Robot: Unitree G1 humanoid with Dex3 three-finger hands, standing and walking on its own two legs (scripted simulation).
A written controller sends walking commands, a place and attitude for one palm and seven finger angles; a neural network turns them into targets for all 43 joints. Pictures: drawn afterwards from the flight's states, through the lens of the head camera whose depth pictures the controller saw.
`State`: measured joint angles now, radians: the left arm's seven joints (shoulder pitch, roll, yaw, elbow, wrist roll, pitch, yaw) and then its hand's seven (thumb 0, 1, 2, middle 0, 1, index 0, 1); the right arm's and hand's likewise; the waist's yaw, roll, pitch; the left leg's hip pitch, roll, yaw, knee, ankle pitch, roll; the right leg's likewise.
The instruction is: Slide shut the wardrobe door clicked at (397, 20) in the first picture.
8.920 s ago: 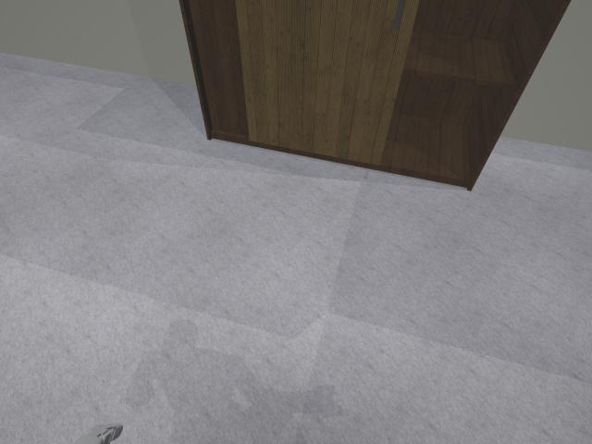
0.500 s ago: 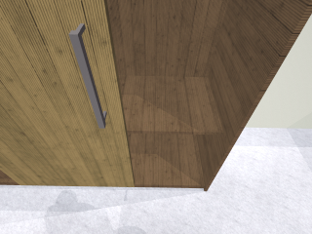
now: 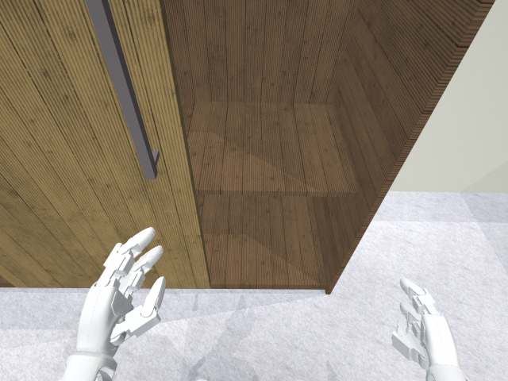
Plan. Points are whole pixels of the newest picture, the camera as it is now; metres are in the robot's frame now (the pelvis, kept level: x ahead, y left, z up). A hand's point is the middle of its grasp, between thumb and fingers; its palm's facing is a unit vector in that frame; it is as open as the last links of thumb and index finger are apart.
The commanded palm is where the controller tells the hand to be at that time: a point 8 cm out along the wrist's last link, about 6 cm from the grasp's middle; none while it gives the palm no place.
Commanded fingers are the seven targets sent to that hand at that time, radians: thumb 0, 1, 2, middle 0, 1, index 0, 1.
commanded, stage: raise the hand with hooked fingers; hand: left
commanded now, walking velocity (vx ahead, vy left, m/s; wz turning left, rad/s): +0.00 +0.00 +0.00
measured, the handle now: (133, 98) +0.51 +0.24 +0.18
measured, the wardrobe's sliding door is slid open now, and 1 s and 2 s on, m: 0.45 0.45 0.45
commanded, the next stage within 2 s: move the hooked fingers beside the handle in 1.74 s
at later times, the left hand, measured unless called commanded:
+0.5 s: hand (95, 295) +0.22 +0.23 +0.07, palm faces +0.08 -0.99 -0.07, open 11.3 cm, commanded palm +0.18 +0.28 +0.08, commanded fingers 0.00 -0.13 0.46 -0.27 -0.96 -0.27 -0.96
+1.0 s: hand (48, 252) +0.25 +0.28 +0.12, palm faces +0.10 -0.99 -0.07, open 13.8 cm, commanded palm +0.22 +0.33 +0.13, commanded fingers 0.00 -0.50 0.30 -0.30 -1.20 -0.30 -1.20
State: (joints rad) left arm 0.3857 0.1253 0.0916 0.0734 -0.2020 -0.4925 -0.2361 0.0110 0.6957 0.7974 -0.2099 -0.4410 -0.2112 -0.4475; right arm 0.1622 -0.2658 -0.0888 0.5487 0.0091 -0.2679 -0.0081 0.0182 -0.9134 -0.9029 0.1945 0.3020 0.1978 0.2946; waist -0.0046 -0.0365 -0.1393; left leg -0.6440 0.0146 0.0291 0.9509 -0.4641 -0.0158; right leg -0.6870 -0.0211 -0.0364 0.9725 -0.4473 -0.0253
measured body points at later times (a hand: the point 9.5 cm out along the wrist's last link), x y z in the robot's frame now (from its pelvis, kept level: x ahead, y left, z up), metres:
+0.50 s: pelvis -0.01 +0.00 +0.01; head +0.04 +0.00 +0.45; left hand +0.21 +0.28 +0.08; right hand +0.14 -0.22 -0.09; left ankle +0.00 +0.13 -0.68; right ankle +0.02 -0.10 -0.68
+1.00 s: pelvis +0.01 +0.02 +0.03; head +0.03 +0.02 +0.48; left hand +0.24 +0.33 +0.13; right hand +0.20 -0.20 -0.03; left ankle +0.00 +0.13 -0.68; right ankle +0.02 -0.10 -0.68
